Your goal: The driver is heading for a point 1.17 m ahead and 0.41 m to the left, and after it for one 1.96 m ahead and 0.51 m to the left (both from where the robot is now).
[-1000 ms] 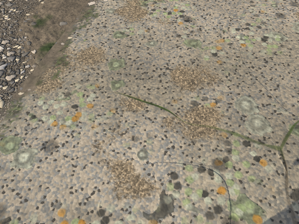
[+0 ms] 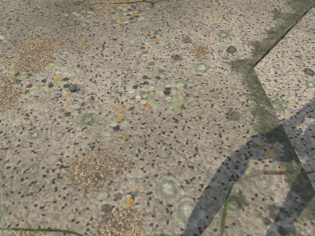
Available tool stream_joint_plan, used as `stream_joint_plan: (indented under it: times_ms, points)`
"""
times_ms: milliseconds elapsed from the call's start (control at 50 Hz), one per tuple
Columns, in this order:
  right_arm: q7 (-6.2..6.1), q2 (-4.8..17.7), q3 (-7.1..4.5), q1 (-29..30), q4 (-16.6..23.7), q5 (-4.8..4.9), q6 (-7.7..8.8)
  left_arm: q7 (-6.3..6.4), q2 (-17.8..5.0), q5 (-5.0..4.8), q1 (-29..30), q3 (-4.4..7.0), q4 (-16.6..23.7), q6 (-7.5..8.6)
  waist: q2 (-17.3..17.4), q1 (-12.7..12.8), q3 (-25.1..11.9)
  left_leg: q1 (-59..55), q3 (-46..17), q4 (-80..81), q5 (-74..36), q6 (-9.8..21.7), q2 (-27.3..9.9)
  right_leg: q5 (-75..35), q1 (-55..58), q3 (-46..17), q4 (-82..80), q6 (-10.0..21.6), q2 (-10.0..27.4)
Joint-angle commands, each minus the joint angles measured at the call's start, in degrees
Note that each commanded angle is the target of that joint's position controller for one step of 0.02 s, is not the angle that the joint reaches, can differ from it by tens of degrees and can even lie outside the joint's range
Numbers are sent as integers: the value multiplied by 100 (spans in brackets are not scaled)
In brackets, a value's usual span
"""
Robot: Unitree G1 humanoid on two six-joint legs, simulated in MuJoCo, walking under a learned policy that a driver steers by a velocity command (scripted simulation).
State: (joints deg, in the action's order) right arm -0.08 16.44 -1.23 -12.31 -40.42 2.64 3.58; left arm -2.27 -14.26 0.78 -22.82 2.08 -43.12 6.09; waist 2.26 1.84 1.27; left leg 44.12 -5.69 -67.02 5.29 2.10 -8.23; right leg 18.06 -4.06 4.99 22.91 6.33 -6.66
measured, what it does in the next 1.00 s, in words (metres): walks ahead, turning left: left foot, then right foot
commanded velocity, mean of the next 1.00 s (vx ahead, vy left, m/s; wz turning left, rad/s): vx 1.00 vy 0.00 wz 0.77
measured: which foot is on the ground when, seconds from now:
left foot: up 0.00-0.20, down 0.22-0.66, up 0.68-1.00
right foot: down 0.00-0.24, up 0.26-0.62, down 0.64-1.00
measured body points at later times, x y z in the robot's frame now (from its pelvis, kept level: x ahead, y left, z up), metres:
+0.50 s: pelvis +0.45 +0.04 +0.00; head +0.46 +0.05 +0.45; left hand +0.62 +0.33 -0.03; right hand +0.55 -0.19 -0.12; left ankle +0.40 +0.08 -0.73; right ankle +0.69 -0.11 -0.66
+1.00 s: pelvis +0.84 +0.18 -0.01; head +0.85 +0.21 +0.44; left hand +0.58 +0.30 -0.14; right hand +1.18 +0.24 -0.05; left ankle +0.88 +0.42 -0.67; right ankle +0.82 -0.03 -0.73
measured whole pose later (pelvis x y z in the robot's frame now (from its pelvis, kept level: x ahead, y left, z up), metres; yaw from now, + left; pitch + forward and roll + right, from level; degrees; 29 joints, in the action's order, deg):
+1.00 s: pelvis +0.84 +0.18 -0.01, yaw +50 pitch +1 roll -4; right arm 2.9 16.5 -1.8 -1.7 -31.5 1.7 2.6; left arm -0.3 -16.7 0.0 -30.5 3.6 -49.9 5.9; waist 2.3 7.0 1.6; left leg 47.4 -2.1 -53.9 2.3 4.6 -4.4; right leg 23.0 9.5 8.7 13.1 -1.5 -1.9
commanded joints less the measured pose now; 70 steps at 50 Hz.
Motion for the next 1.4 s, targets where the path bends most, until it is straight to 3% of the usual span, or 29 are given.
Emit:
stream_joint_plan:
  times_ms: [20, 100, 160, 220, 240, 260, 280, 300, 340, 400, 460, 500, 580, 640, 660, 680, 700, 740, 820, 1000, 1060, 1100, 1120, 1140, 1160, 1180, 1220, 1280, 1400]
  points:
    - [49, 400, -115, 329, 266, -39, 44, 125, -681, 43, 453, 156, 352, 234, -398, -41, 742, -262, 200, 1067, -1386, -100, 176, -1715, -1243, -101, -1752, -47, 1139]
    - [308, 222, -84, 783, 343, -9, 238, 295, -858, 23, 122, 136, 120, 253, -238, 149, 688, -704, 831, 2533, -2448, 85, 555, -3313, -307, 460, -1897, -551, 1233]
    - [467, 485, -222, 640, 431, 31, 263, 466, -1217, 94, 127, 202, 80, 41, -733, -116, 222, -1178, 1538, 3016, -1955, 303, 1194, -6875, 985, 658, -914, -856, 1419]
    - [368, 1213, -583, -2040, -138, 75, -63, 628, -1615, 175, 1053, 362, 355, -222, -1115, -1648, -841, -3663, 1301, 2509, -627, 747, 1333, -9419, 655, 506, 2293, -826, 1769]
    - [237, 1317, -627, -3438, -534, 41, -190, 516, -1442, 29, 1835, 330, 501, -178, -262, -2443, -923, -5090, 641, 3207, -1106, 1099, 918, -6468, -554, 652, 5173, -830, 1084]
    - [246, 893, -449, -3267, -737, -193, -189, 265, 49, 56, 1716, -63, 799, 72, 2254, -1540, -458, -6239, -263, 2612, -844, 1524, 823, 1572, -3546, -29, 8037, -940, -181]
    - [231, 739, -313, -2009, -225, -377, -22, 100, 172, -318, 742, -235, 1174, 325, 2115, -530, -1348, -6440, -3675, 4085, 2825, 2502, -241, 1648, -4864, -1388, 8443, -677, -88]
    - [214, 509, -342, -1836, 139, -323, 2, 15, -567, -332, 1298, -159, 1273, 473, 638, -850, -1151, -5864, -4333, 5306, 4046, 2223, -432, 874, -4639, -1530, 7523, -242, 185]
    - [240, 651, -354, -1012, 324, -282, 177, 45, -609, -125, 1394, -118, 1292, 427, -1114, -34, -173, -3799, -4049, 5684, 3612, 1887, -263, 120, -3918, -1502, 5834, -138, 668]
    - [119, 647, -341, -450, 479, -238, 197, 250, -828, 7, 1190, -28, 1136, 184, -836, 235, 341, -2262, -2754, 5728, 2152, 1818, 477, -179, -3165, -1446, 4592, -627, 1029]
    - [-49, 599, -334, -679, 323, -66, 171, 343, -502, 123, 2232, -136, 1532, 146, -377, -244, 545, -1463, -1709, 5639, 1050, 1578, 1014, -1454, -2456, -1020, 2600, -997, 905]
    - [-91, 716, -386, -848, 203, -6, 101, 320, -274, 7, 2706, -168, 1715, 151, -35, -578, 351, -1297, -1536, 5477, 1148, 1262, 1187, -2184, -1667, -807, 1488, -1154, 601]
    - [-123, 599, -418, -1069, 29, 50, 8, 299, -713, -328, 2718, 101, 1712, 209, 400, -667, 42, -2731, -2121, 4679, 1470, 961, 977, -2137, -1425, -1253, 434, -1235, 531]
    - [-42, 454, -376, -675, 222, -151, -54, 310, -1188, -391, 725, 435, 1319, 283, 459, 527, -1185, -2894, -1822, 2202, -279, 496, 1021, -1152, 692, -1308, 759, -756, 974]
    - [6, -194, -158, -814, 418, -364, -38, 349, -1522, -313, -567, 486, 1107, 217, -667, 799, -2217, -1763, -1218, 129, 1746, 390, 1304, 290, 2607, -2624, 919, -523, 1976]
    - [35, -341, -34, -1642, 759, 160, 55, 201, -1942, -46, -466, 535, 969, 209, -3598, 96, -2614, 289, -688, -1519, 2700, 211, 1429, 2969, 3499, -6412, -549, 525, 3294]
    - [-51, 217, -98, -1285, 525, 240, -15, 197, -1256, -43, 32, 447, 1205, 157, -2350, 339, -1682, 878, -502, -2021, 2011, 157, 851, 3865, 2859, -6166, -813, 419, 3080]
    - [-23, 554, -200, -79, 689, -115, -71, 249, -922, -28, 153, 360, 1004, 53, -328, 523, -467, 692, -118, -1770, 1346, 147, 511, 1308, 1456, -3846, -673, 76, 2512]
    - [134, 230, -200, 198, 970, 48, -215, 188, -396, -74, 407, 208, 474, 80, -748, 81, 130, 424, -70, -1152, 1126, 204, -35, -640, 357, -1914, -864, -43, 2013]
    - [411, 50, 5, 1788, 1419, -97, 74, 213, -1082, -138, -345, 240, -304, 108, -127, 191, 958, -165, 669, 2195, -744, 374, 556, -2954, 190, -197, -1962, 57, 2008]
    - [427, 315, -145, 1866, 1588, -146, 137, 259, -1373, -185, -662, 187, -610, -8, -880, -201, 443, -1491, 1279, 2726, 8, 619, 1146, -7047, 799, -95, -1061, 151, 2205]
    - [262, 883, -457, -161, 1164, -113, 44, 309, -1622, -163, -336, 175, -728, -114, -1325, -1508, -636, -4027, 951, 3258, -140, 888, 1133, -8074, 317, -164, 1147, 40, 2204]
    - [128, 1177, -588, -1529, 757, -136, -53, 326, -1422, -96, -167, 101, -580, -86, -1109, -2045, -1356, -6356, 7, 3009, 190, 894, 372, -5830, -1339, -335, 3005, -105, 1842]
    - [118, 1695, -595, -1452, 687, -342, 63, 212, -150, -140, -1310, -215, -380, 31, 917, -879, -2625, -8174, -3042, 3465, 2015, 1563, -1429, 787, -3229, -974, 5351, -233, 810]
    - [111, 1039, -512, -1819, 599, -348, 107, 214, -945, -391, -529, -32, -379, 181, 565, -1427, -2906, -7601, -4007, 4634, 3006, 1413, -1396, 767, -3527, -1609, 5838, -103, 811]
    - [125, 798, -416, -1469, 446, -367, 167, 255, -1001, -598, 268, 67, -72, 185, 386, -1279, -1409, -6587, -3051, 4925, 2693, 1202, -1205, 388, -4082, -1410, 5930, -161, 977]
    - [164, 376, -332, -740, 262, -377, 271, 292, -672, -398, 514, 50, -30, 80, -120, -661, -254, -4752, -1616, 5272, 1407, 1012, -891, -365, -3858, -1238, 5519, -277, 1446]
    - [237, -119, -275, -220, 38, -335, 364, 218, -247, -425, -74, 62, -224, -324, 190, -47, 68, -3561, -110, 5679, 497, 728, -590, -649, -3228, -1252, 5319, -350, 1823]
    - [33, 249, -334, -44, -137, -409, 435, 86, -287, -266, 1121, 31, 261, -386, -139, -56, 847, -3058, 1746, 6137, -835, 380, -58, -2516, -3648, -629, 3608, -420, 1569]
